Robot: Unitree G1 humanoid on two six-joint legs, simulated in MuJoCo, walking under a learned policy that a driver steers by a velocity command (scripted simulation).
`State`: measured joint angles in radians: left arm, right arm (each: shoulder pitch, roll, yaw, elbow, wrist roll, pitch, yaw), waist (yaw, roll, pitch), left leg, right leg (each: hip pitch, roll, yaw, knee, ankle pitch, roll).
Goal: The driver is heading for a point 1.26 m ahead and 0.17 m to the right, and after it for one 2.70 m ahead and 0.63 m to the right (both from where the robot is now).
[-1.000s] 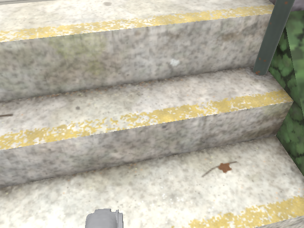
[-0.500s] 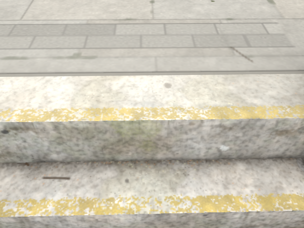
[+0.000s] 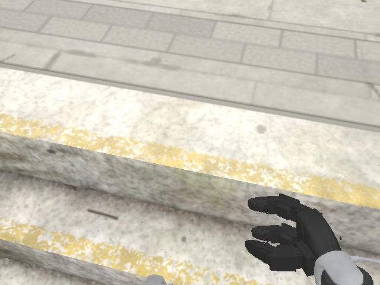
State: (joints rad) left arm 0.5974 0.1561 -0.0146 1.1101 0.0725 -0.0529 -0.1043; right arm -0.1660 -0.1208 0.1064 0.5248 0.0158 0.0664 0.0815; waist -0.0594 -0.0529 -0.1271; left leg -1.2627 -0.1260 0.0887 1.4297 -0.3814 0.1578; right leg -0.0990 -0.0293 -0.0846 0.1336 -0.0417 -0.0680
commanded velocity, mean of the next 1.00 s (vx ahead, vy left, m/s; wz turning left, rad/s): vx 0.21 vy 0.00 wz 0.08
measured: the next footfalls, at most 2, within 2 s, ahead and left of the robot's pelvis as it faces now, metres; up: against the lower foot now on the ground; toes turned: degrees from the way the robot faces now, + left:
right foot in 0.36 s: +0.06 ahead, -0.20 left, +0.23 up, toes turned +10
left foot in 0.80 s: -0.09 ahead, +0.10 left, -0.02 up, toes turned +5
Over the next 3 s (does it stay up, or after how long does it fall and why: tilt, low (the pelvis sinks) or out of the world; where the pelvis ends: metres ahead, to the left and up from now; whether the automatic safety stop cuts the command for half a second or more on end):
stays up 0.81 0.19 0.56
